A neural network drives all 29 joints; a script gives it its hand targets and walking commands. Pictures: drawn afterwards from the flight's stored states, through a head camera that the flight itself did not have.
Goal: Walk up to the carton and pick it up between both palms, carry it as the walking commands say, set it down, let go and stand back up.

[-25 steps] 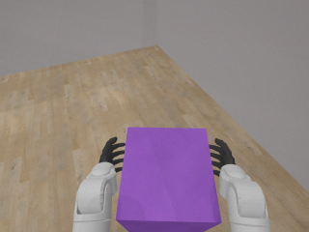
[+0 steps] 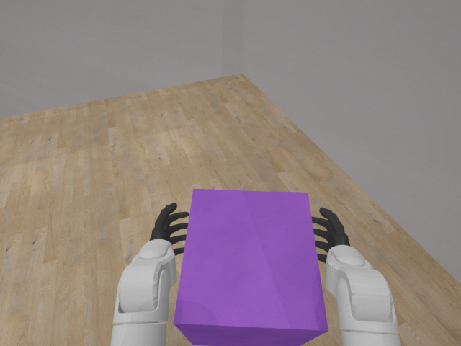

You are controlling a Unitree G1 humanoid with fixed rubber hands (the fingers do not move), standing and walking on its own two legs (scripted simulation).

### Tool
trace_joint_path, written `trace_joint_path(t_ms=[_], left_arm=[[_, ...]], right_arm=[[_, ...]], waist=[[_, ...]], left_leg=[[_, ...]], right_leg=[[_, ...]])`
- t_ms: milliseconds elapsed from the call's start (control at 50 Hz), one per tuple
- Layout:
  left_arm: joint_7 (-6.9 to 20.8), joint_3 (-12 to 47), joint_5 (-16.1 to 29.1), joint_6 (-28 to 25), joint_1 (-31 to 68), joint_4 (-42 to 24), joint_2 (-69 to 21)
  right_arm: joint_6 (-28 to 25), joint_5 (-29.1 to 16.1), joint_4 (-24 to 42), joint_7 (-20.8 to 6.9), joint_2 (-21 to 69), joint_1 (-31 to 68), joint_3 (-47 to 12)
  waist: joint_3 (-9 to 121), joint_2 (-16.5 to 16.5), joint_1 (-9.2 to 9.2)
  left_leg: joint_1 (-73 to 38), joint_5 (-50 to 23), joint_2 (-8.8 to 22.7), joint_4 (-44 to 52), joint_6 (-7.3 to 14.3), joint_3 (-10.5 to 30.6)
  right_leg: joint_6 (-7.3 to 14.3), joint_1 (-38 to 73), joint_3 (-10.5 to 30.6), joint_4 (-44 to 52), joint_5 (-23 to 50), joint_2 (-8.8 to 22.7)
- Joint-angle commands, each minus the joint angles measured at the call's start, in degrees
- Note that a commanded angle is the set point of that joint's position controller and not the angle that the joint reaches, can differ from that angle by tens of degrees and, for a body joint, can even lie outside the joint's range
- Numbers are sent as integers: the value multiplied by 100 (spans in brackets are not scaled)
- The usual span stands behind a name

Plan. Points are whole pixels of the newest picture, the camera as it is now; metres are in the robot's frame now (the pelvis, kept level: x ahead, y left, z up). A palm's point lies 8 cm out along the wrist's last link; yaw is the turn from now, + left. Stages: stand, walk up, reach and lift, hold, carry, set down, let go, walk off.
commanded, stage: carry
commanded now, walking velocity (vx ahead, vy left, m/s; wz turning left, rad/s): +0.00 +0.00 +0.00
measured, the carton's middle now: (246, 274) +0.28 +0.00 -0.02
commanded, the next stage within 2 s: hold in 0.88 s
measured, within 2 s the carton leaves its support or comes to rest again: neither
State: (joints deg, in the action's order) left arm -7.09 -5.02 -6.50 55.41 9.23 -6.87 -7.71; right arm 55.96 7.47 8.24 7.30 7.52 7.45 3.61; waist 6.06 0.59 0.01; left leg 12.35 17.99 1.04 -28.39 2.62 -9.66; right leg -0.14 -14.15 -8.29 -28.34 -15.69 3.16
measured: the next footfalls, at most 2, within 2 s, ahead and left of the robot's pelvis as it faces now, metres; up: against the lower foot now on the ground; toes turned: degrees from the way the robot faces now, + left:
none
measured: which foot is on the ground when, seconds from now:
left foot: down 0.00-1.00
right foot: down 0.00-1.00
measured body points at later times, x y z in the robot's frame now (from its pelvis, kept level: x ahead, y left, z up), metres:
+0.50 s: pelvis -0.02 +0.01 +0.00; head -0.03 +0.00 +0.45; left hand +0.28 +0.15 +0.06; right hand +0.28 -0.14 +0.06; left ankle -0.03 +0.08 -0.74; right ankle -0.01 -0.12 -0.74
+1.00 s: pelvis -0.03 +0.00 +0.01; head -0.03 +0.00 +0.46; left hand +0.26 +0.15 +0.03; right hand +0.25 -0.14 +0.02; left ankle -0.03 +0.08 -0.74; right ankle -0.01 -0.13 -0.74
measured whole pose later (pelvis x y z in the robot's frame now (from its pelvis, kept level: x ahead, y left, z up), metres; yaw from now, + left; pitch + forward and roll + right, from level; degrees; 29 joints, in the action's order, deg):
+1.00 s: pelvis -0.03 +0.00 +0.01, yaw +4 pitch -3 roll -1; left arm -5.2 -3.6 -11.0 43.8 8.1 4.9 -7.5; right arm 44.7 11.0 -2.6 4.3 7.3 6.0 5.1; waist -2.0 1.0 2.8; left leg 7.5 13.5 -0.4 -24.1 3.4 -6.5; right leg -0.2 -7.5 -1.0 -22.5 -10.2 0.3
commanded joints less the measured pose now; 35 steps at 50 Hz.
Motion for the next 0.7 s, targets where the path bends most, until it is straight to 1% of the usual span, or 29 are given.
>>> trace_joint_path(t_ms=[0, 40, 100, 140, 220, 300, 360, 440, 680], left_arm=[[874, 2535, 1188, -63, 2012, -135, -4461], [923, 2437, 1112, -154, 2100, 101, -4454], [989, 2534, 1180, -262, 2264, 38, -4688], [1004, 2587, 1212, -269, 2270, 2, -4758], [1049, 2534, 1156, -316, 2246, 202, -4700], [1111, 2582, 1182, -406, 2333, 211, -4798], [1124, 2642, 1225, -404, 2323, 137, -4848], [1138, 2608, 1198, -408, 2286, 219, -4795], [1158, 2608, 1197, -423, 2309, 239, -4817]], right_arm=[[-127, -1222, 257, -854, 4456, 2116, -2576], [-222, -1175, 59, -907, 4473, 2216, -2495], [-333, -1266, 154, -970, 4738, 2399, -2622], [-338, -1292, 191, -977, 4805, 2404, -2679], [-386, -1232, 8, -1012, 4745, 2372, -2623], [-477, -1267, 10, -1065, 4864, 2467, -2684], [-476, -1303, 75, -1070, 4913, 2457, -2747], [-483, -1272, -14, -1083, 4855, 2417, -2710], [-507, -1280, -48, -1106, 4875, 2444, -2704]], waist=[[839, 25, 9], [810, 34, 3], [797, 27, -4], [862, 15, -3], [991, -3, -5], [1025, -16, -7], [1084, -30, -5], [1140, -26, -4], [1123, 12, -3]], left_leg=[[-159, -1508, 837, 550, -78, 770], [-130, -1426, 835, 582, -80, 792], [-101, -1298, 834, 619, -75, 825], [-122, -1367, 832, 587, -66, 820], [-179, -1581, 818, 482, -59, 790], [-184, -1595, 808, 450, -49, 792], [-201, -1692, 806, 411, -40, 783], [-215, -1821, 810, 375, -37, 779], [-178, -1754, 820, 417, -31, 794]], right_leg=[[139, 300, 592, 374, 872, 595], [130, 269, 590, 379, 770, 597], [127, 223, 590, 386, 662, 585], [128, 229, 587, 374, 741, 585], [127, 253, 588, 326, 984, 608], [128, 240, 594, 307, 1026, 616], [133, 256, 593, 283, 1143, 614], [149, 287, 592, 248, 1285, 600], [163, 266, 605, 242, 1233, 568]])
